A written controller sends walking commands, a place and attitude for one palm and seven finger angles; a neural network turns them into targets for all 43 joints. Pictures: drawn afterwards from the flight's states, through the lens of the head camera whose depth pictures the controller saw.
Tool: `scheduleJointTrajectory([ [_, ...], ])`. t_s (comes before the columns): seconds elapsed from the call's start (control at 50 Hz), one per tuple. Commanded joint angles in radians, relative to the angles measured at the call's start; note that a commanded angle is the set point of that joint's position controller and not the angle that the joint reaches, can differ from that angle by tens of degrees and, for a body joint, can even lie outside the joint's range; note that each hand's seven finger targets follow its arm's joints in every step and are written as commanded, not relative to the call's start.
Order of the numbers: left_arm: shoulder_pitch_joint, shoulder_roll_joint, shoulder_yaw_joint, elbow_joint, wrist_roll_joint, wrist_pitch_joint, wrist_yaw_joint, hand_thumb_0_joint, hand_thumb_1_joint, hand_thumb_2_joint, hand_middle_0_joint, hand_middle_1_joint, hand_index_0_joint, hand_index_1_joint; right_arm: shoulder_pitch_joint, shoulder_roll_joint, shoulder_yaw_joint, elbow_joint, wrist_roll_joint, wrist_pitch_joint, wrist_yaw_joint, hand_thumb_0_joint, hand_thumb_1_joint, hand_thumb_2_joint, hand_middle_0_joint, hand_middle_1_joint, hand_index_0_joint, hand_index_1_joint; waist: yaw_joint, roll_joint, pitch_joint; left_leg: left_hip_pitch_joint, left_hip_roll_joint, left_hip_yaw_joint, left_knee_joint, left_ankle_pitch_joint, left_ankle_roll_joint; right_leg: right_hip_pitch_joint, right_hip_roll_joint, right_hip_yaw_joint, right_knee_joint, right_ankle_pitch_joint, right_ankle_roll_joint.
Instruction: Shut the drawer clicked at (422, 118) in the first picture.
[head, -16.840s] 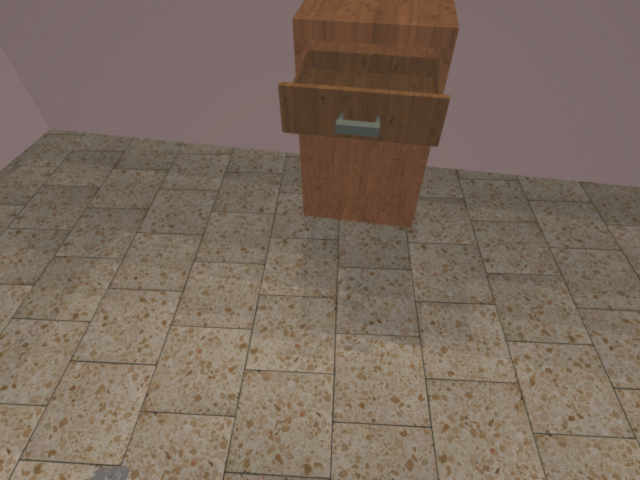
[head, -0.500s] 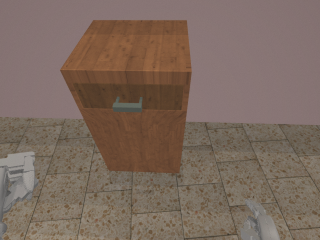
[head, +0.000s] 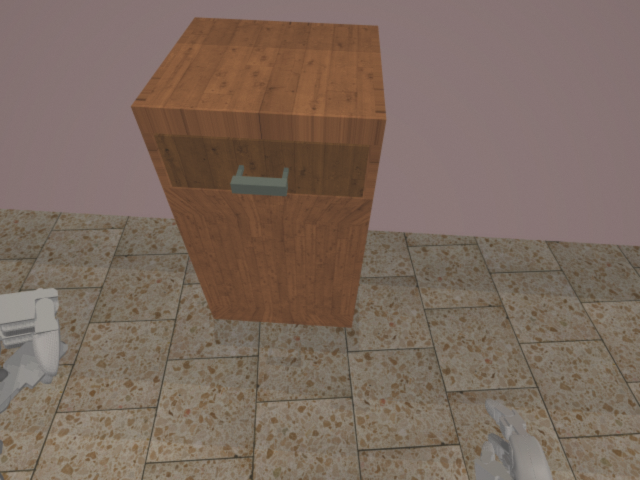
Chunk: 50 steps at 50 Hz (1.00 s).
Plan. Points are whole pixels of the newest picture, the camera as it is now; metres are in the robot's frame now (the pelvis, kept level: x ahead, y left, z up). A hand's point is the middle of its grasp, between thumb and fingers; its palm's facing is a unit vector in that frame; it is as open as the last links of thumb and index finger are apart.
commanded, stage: step back with the hand held close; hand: left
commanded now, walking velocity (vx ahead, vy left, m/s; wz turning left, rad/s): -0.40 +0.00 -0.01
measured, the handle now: (261, 178) +0.69 +0.16 -0.07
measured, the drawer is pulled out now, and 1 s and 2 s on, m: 0.00 0.00 0.00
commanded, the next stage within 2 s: stop stepping back and stand still in 0.80 s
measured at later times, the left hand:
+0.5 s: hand (13, 419) +0.14 +0.24 +0.17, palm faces +0.41 -0.75 -0.52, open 3.2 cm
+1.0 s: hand out of the picture +0.03 +0.24 +0.18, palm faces +0.35 -0.84 -0.41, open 3.2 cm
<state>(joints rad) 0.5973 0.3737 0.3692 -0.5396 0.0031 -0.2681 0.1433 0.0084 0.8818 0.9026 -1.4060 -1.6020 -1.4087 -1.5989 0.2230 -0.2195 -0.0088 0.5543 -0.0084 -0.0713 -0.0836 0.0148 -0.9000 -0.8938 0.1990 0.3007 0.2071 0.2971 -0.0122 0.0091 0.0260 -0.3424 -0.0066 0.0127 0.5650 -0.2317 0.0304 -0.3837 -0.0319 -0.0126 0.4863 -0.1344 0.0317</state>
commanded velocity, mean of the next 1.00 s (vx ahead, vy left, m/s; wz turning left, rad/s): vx -0.32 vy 0.00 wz -0.07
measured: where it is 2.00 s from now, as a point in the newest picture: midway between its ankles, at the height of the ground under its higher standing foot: outside the picture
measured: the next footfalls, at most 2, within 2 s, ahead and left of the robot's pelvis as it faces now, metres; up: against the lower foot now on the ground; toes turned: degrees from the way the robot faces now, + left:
right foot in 0.44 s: -0.02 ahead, -0.13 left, +0.00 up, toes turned +9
right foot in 0.88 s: -0.17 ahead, -0.08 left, +0.00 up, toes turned -6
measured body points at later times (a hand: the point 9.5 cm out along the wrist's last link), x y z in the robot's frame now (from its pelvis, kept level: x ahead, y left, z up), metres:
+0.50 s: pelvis -0.05 -0.02 -0.01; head -0.02 +0.00 +0.44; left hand +0.11 +0.28 +0.20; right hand +0.13 -0.25 -0.08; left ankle +0.04 +0.11 -0.73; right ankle -0.06 -0.14 -0.73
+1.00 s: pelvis -0.15 +0.01 +0.00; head -0.15 +0.03 +0.45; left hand +0.00 +0.28 +0.20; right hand +0.02 -0.22 -0.07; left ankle -0.08 +0.10 -0.72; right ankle -0.17 -0.12 -0.73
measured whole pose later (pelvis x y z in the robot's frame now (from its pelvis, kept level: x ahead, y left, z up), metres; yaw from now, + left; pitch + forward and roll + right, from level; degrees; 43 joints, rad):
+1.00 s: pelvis -0.15 +0.01 +0.00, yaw -1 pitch +2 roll -1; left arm 0.61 0.38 0.35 -0.60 -0.02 -0.28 0.12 0.01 0.88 0.90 -1.41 -1.60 -1.41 -1.60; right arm 0.20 -0.18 0.00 0.62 -0.02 -0.09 -0.05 0.01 -0.90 -0.89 0.20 0.30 0.21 0.30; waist 0.03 -0.04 -0.04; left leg -0.45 0.00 0.05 0.63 -0.23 -0.01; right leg -0.25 0.04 0.06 0.52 -0.29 0.00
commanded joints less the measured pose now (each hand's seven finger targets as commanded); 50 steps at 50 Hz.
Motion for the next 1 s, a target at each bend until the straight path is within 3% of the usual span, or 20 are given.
scheduleJointTrajectory([
  [0.0,0.007,0.166,0.152,-0.211,0.001,-0.073,0.028,0.0,0.9,0.9,-1.4,-1.6,-1.4,-1.6,-0.104,-0.135,-0.056,-0.165,0.011,-0.072,-0.017,0.0,-0.9,-0.9,0.2,0.3,0.2,0.3,0.012,0.14,-0.116,-0.385,0.138,-0.138,-0.307,-0.314,0.084,0.433,0.052,0.033,0.16,0.085,-0.002],
  [0.06,-0.012,0.163,0.159,-0.215,0.011,-0.084,0.021,0.0,0.9,0.9,-1.4,-1.6,-1.4,-1.6,-0.097,-0.135,-0.061,-0.158,0.01,-0.089,-0.014,0.0,-0.9,-0.9,0.2,0.3,0.2,0.3,0.011,0.109,-0.081,-0.487,0.131,-0.135,-0.269,-0.365,0.091,0.469,0.052,0.078,0.194,0.149,-0.007],
  [0.14,-0.044,0.186,0.159,-0.223,-0.01,-0.081,0.016,0.0,0.9,0.9,-1.4,-1.6,-1.4,-1.6,-0.068,-0.124,-0.077,-0.123,-0.002,-0.078,0.002,0.0,-0.9,-0.9,0.2,0.3,0.2,0.3,-0.002,-0.115,-0.115,-0.209,0.006,-0.033,0.013,-0.253,0.018,0.158,-0.103,0.276,-0.107,-0.043,-0.079],
  [0.18,-0.037,0.18,0.143,-0.216,-0.023,-0.072,0.024,0.0,0.9,0.9,-1.4,-1.6,-1.4,-1.6,-0.063,-0.106,-0.074,-0.104,-0.005,-0.057,0.013,0.0,-0.9,-0.9,0.2,0.3,0.2,0.3,-0.008,-0.173,-0.137,-0.032,-0.017,-0.008,0.121,-0.161,-0.008,-0.007,-0.173,0.278,-0.218,-0.18,-0.117],
  [0.26,0.001,0.185,0.153,-0.232,-0.027,-0.083,0.036,0.0,0.9,0.9,-1.4,-1.6,-1.4,-1.6,-0.092,-0.117,-0.074,-0.106,-0.001,-0.035,0.003,0.0,-0.9,-0.9,0.2,0.3,0.2,0.3,-0.018,-0.007,-0.126,0.004,0.05,-0.093,-0.086,-0.183,0.023,-0.057,-0.059,0.123,-0.107,-0.226,-0.055],
  [0.3,0.003,0.177,0.175,-0.244,-0.006,-0.097,0.036,0.0,0.9,0.9,-1.4,-1.6,-1.4,-1.6,-0.12,-0.141,-0.071,-0.132,0.002,-0.055,-0.008,0.0,-0.9,-0.9,0.2,0.3,0.2,0.3,-0.013,0.226,-0.115,-0.373,0.223,-0.27,-0.369,-0.455,0.109,0.257,0.09,0.037,0.234,-0.142,0.003],
  [0.34,-0.007,0.175,0.182,-0.238,0.004,-0.099,0.026,0.0,0.9,0.9,-1.4,-1.6,-1.4,-1.6,-0.131,-0.119,-0.08,-0.142,0.008,-0.075,-0.013,0.0,-0.9,-0.9,0.2,0.3,0.2,0.3,0.003,0.233,-0.129,-0.504,0.311,-0.347,-0.419,-0.465,0.153,0.373,0.129,0.055,0.434,-0.111,0.004],
  [0.38,0.021,0.17,0.189,-0.209,0.004,-0.096,0.018,0.0,0.9,0.9,-1.4,-1.6,-1.4,-1.6,-0.12,-0.124,-0.086,-0.132,0.002,-0.091,-0.007,0.0,-0.9,-0.9,0.2,0.3,0.2,0.3,0.015,0.132,-0.101,-0.455,0.274,-0.259,-0.301,-0.353,0.139,0.333,0.117,0.082,0.322,-0.167,-0.008],
  [0.44,0.013,0.165,0.16,-0.228,-0.011,-0.11,-0.001,0.0,0.9,0.9,-1.4,-1.6,-1.4,-1.6,-0.114,-0.127,-0.079,-0.105,-0.016,-0.111,0.001,0.0,-0.9,-0.9,0.2,0.3,0.2,0.3,-0.009,0.06,-0.058,-0.275,0.132,-0.119,-0.119,-0.172,0.051,0.188,0.026,0.195,0.015,0.113,-0.051],
  [0.48,-0.022,0.207,0.16,-0.229,-0.025,-0.125,0.003,0.0,0.9,0.9,-1.4,-1.6,-1.4,-1.6,-0.086,-0.094,-0.06,-0.066,-0.019,-0.099,0.01,0.0,-0.9,-0.9,0.2,0.3,0.2,0.3,-0.022,-0.001,-0.209,0.063,0.043,0.019,0.007,0.232,-0.022,0.048,-0.1,0.263,-0.071,0.501,-0.062],
  [0.52,-0.027,0.216,0.147,-0.258,-0.028,-0.109,0.001,0.0,0.9,0.9,-1.4,-1.6,-1.4,-1.6,-0.092,-0.09,-0.077,-0.077,0.004,-0.086,0.01,0.0,-0.9,-0.9,0.2,0.3,0.2,0.3,-0.015,-0.129,-0.306,0.155,0.003,0.051,0.068,0.194,-0.026,0.089,-0.106,0.218,-0.088,0.611,-0.007],
  [0.56,0.035,0.228,0.174,-0.218,-0.036,-0.095,0.003,0.0,0.9,0.9,-1.4,-1.6,-1.4,-1.6,-0.116,-0.077,-0.072,-0.088,0.005,-0.065,0.001,0.0,-0.9,-0.9,0.2,0.3,0.2,0.3,-0.011,-0.122,-0.257,0.165,0.012,0.03,0.036,0.163,-0.018,0.048,-0.092,0.194,-0.101,0.503,-0.031],
  [0.62,0.036,0.231,0.174,-0.244,-0.048,-0.103,-0.012,0.0,0.9,0.9,-1.4,-1.6,-1.4,-1.6,-0.142,-0.102,-0.067,-0.114,0.005,-0.05,-0.005,0.0,-0.9,-0.9,0.2,0.3,0.2,0.3,-0.005,0.063,-0.21,0.187,0.103,-0.048,-0.12,0.237,0.008,-0.004,0.031,0.107,-0.057,0.111,-0.021],
  [0.7,0.039,0.195,0.191,-0.238,-0.044,-0.106,-0.026,0.0,0.9,0.9,-1.4,-1.6,-1.4,-1.6,-0.141,-0.13,-0.073,-0.131,-0.012,-0.087,-0.004,0.0,-0.9,-0.9,0.2,0.3,0.2,0.3,0.012,0.255,-0.161,-0.254,0.326,-0.26,-0.472,-0.353,0.13,0.296,0.152,0.048,0.355,-0.237,-0.005],
  [0.8,0.054,0.157,0.131,-0.249,-0.07,-0.079,-0.018,0.0,0.9,0.9,-1.4,-1.6,-1.4,-1.6,-0.128,-0.109,-0.076,-0.1,-0.012,-0.102,0.022,0.0,-0.9,-0.9,0.2,0.3,0.2,0.3,0.021,0.177,-0.16,-0.059,0.251,-0.109,-0.331,-0.249,0.019,0.148,0.08,0.016,0.029,-0.377,-0.061],
  [0.82,0.027,0.173,0.13,-0.268,-0.072,-0.084,-0.016,0.0,0.9,0.9,-1.4,-1.6,-1.4,-1.6,-0.119,-0.102,-0.074,-0.095,-0.011,-0.096,0.026,0.0,-0.9,-0.9,0.2,0.3,0.2,0.3,0.01,0.117,-0.15,0.024,0.191,-0.054,-0.211,-0.185,-0.016,0.054,0.016,0.111,-0.127,-0.363,-0.083],
  [0.86,-0.06,0.235,0.15,-0.288,-0.049,-0.101,0.007,0.0,0.9,0.9,-1.4,-1.6,-1.4,-1.6,-0.081,-0.062,-0.052,-0.068,-0.02,-0.078,0.029,0.0,-0.9,-0.9,0.2,0.3,0.2,0.3,-0.008,-0.134,-0.141,0.182,0.04,0.04,0.171,-0.041,-0.066,-0.203,-0.265,0.416,-0.346,-0.097,-0.169],
  [0.9,-0.087,0.208,0.113,-0.236,-0.032,-0.063,0.006,0.0,0.9,0.9,-1.4,-1.6,-1.4,-1.6,-0.102,-0.07,-0.058,-0.075,-0.008,-0.076,0.019,0.0,-0.9,-0.9,0.2,0.3,0.2,0.3,0.004,-0.228,-0.12,0.068,0.01,-0.004,0.328,-0.098,-0.05,-0.129,-0.222,0.292,-0.243,0.069,-0.172],
  [0.96,-0.053,0.177,0.11,-0.202,-0.042,-0.033,0.001,0.0,0.9,0.9,-1.4,-1.6,-1.4,-1.6,-0.102,-0.094,-0.031,-0.093,0.0,-0.076,-0.006,0.0,-0.9,-0.9,0.2,0.3,0.2,0.3,-0.012,0.013,-0.08,0.166,0.054,-0.017,-0.116,0.046,-0.022,-0.066,-0.065,0.137,-0.061,-0.012,-0.079],
  [0.98,-0.042,0.172,0.108,-0.208,-0.04,-0.035,0.001,0.0,0.9,0.9,-1.4,-1.6,-1.4,-1.6,-0.107,-0.122,-0.032,-0.101,0.0,-0.09,-0.014,0.0,-0.9,-0.9,0.2,0.3,0.2,0.3,0.007,0.158,-0.087,0.161,0.139,-0.112,-0.231,0.056,0.007,-0.043,0.018,0.095,-0.002,-0.132,-0.039],
])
